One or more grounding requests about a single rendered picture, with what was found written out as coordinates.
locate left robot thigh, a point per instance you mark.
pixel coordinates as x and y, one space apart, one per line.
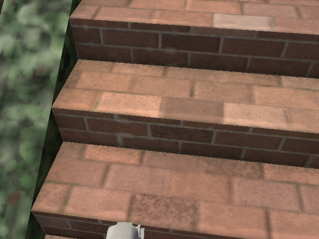
126 230

